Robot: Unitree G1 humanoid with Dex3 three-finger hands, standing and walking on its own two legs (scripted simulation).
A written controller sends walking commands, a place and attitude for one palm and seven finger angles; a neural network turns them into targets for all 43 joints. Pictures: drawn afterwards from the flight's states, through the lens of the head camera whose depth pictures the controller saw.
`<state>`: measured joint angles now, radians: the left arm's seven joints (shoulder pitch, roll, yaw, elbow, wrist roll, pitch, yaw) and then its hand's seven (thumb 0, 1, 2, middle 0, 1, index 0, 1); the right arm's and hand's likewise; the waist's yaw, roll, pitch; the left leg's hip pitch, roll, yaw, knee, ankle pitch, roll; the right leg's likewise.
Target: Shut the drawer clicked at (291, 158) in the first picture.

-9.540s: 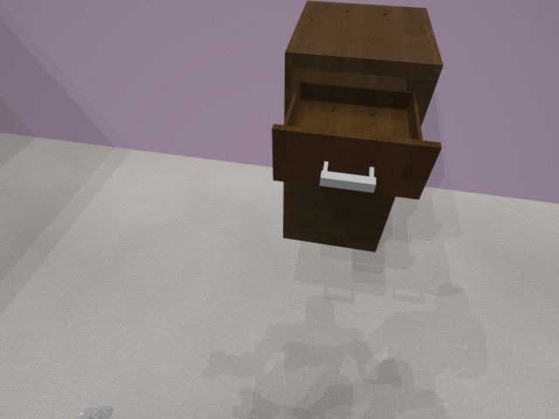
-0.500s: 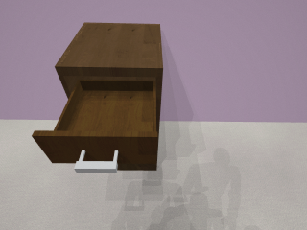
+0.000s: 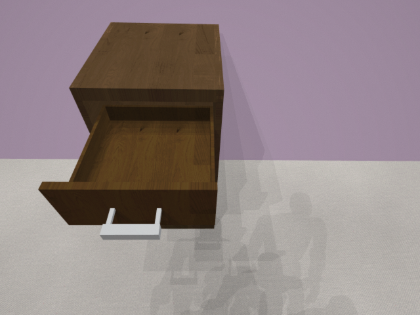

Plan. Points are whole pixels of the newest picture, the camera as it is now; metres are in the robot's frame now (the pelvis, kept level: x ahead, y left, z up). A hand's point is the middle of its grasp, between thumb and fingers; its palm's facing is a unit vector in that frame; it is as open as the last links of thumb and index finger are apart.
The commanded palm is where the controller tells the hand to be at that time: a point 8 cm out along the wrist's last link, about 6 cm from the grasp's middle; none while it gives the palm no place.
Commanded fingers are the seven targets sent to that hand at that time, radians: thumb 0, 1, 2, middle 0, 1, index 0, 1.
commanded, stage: come to a stop and stand still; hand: left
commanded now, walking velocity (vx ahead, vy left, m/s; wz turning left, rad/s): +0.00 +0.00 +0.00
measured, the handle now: (133, 222) +0.31 +0.19 -0.05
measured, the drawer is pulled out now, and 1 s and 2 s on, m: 0.30 0.30 0.30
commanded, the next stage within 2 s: look again from close up in 0.90 s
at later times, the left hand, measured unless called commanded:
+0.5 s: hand out of the picture -0.03 +0.16 -0.16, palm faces +0.00 -0.97 -0.25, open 7.4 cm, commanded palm none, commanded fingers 0.00 0.90 0.90 -0.20 -0.30 -0.20 -0.30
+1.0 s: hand out of the picture -0.01 +0.14 -0.17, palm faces +0.02 -0.97 -0.23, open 7.3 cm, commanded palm none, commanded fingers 0.00 0.90 0.90 -0.20 -0.30 -0.20 -0.30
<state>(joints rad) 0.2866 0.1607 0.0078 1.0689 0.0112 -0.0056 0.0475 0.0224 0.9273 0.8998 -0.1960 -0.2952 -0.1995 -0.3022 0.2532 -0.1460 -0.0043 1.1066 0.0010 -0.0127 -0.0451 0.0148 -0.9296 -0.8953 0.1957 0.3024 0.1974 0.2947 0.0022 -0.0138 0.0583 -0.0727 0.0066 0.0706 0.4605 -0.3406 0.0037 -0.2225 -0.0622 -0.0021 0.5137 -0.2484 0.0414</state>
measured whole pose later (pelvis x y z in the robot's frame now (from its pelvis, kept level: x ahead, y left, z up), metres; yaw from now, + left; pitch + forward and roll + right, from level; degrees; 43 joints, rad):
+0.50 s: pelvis -0.03 -0.02 +0.00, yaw +0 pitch -1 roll +2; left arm 0.31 0.16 -0.02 1.06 0.01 0.00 0.01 0.01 0.91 0.90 -0.20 -0.30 -0.20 -0.30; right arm 0.35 -0.19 0.01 1.04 -0.01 0.00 -0.01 0.00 -0.91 -0.90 0.19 0.30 0.20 0.29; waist -0.01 0.05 0.03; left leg -0.15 0.01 0.07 0.47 -0.29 -0.02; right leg -0.32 -0.05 0.00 0.55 -0.21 0.01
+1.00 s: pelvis -0.02 -0.04 +0.00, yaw +1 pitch -2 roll +1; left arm 0.26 0.15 -0.01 1.11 0.01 -0.01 0.03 0.01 0.93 0.90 -0.20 -0.30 -0.20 -0.30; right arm 0.31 -0.14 0.02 1.12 -0.01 -0.02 -0.03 0.00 -0.91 -0.90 0.19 0.30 0.19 0.29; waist -0.01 0.03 0.05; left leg -0.11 0.05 0.04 0.43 -0.29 -0.05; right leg -0.26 -0.02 -0.04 0.50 -0.21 -0.02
